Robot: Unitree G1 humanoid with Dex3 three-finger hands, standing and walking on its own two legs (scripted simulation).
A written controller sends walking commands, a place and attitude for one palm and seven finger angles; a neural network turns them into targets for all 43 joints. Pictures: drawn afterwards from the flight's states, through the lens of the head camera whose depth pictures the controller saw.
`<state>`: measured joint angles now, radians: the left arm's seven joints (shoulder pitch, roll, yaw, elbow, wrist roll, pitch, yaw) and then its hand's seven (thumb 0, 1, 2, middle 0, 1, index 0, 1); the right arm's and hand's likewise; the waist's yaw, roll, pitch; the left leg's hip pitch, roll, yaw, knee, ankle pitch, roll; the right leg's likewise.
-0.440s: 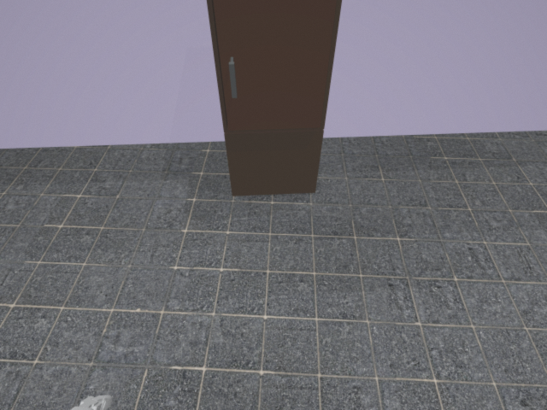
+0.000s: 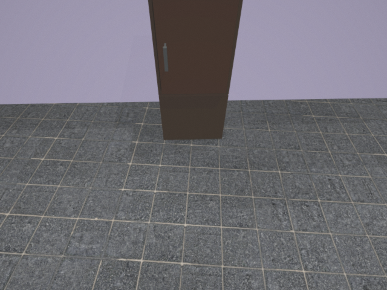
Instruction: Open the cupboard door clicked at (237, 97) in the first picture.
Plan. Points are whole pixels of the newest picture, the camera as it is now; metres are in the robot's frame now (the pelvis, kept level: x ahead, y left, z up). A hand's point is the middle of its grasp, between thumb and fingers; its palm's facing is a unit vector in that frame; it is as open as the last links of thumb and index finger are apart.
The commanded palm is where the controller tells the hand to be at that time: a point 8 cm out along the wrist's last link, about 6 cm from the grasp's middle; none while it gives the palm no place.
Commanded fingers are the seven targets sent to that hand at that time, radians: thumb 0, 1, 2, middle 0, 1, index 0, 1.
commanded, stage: stand and wait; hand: left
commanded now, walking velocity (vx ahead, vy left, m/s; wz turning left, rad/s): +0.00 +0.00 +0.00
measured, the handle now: (165, 57) +1.18 +0.21 -0.11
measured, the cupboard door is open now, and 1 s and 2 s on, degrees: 0 0 0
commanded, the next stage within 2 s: look at it before walking up in 0.38 s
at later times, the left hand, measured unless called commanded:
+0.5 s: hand out of the picture +0.06 +0.24 -0.15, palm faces -0.04 -0.94 -0.33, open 7.4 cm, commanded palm none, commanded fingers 0.00 0.90 0.90 -0.20 -0.30 -0.20 -0.30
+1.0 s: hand out of the picture +0.06 +0.25 -0.15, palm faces -0.04 -0.94 -0.33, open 7.4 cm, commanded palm none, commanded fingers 0.00 0.90 0.90 -0.20 -0.30 -0.20 -0.30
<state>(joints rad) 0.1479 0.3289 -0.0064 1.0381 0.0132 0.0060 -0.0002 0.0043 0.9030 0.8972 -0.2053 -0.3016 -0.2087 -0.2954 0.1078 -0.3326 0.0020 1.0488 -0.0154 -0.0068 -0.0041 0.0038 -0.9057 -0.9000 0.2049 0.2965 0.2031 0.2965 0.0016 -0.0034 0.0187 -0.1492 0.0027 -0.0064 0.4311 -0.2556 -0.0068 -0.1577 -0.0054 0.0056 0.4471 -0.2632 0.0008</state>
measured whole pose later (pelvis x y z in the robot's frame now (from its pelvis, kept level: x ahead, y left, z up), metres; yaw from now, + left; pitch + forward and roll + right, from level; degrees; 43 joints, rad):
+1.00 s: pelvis -0.01 +0.00 +0.00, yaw -1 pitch -2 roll +0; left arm 0.15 0.34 -0.01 1.09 0.01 0.00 0.00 0.00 0.90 0.90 -0.20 -0.30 -0.21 -0.30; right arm 0.12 -0.34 0.01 1.11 -0.01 -0.01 0.00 0.00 -0.91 -0.90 0.20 0.30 0.20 0.30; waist 0.00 0.00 0.03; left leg -0.13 0.01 0.00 0.37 -0.21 -0.01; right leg -0.14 0.00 0.01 0.38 -0.21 0.00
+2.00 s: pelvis +0.25 -0.02 -0.01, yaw -9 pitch -1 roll -2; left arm 0.39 0.12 0.03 1.11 0.03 -0.06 0.01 0.00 0.91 0.90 -0.20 -0.30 -0.21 -0.30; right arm 0.15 -0.17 -0.05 1.02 -0.02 -0.04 0.03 0.00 -0.92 -0.90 0.20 0.30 0.20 0.30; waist 0.02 0.00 0.03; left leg -0.52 0.13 0.12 0.71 -0.19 0.00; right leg 0.01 0.00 -0.11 0.38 -0.36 0.01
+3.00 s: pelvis +0.42 +0.02 +0.00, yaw +4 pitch -1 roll -1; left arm 0.32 0.21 0.06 1.09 0.03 0.03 -0.01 0.00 0.91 0.90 -0.20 -0.30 -0.20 -0.29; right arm 0.24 -0.17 -0.03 1.02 -0.03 -0.03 -0.01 0.00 -0.91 -0.90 0.20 0.30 0.20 0.30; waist 0.01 -0.04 0.02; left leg -0.17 0.03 0.08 0.49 -0.31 0.02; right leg -0.40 -0.08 -0.10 0.95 -0.42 0.02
